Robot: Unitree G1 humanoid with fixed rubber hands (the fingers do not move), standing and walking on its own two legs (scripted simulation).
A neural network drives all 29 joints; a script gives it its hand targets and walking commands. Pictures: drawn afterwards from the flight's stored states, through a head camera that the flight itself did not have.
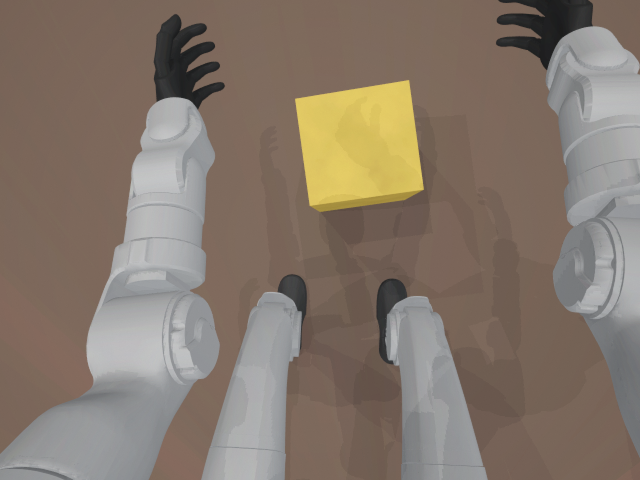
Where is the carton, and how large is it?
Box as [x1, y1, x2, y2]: [295, 80, 423, 211]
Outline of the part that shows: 408,80 295,99 309,203 312,207 319,211 400,200 405,199 423,189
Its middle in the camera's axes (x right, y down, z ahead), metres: +0.08 -0.17 +0.84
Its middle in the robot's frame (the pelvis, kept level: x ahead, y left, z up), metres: +0.51 -0.01 -0.52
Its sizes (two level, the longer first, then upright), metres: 0.210 0.200 0.250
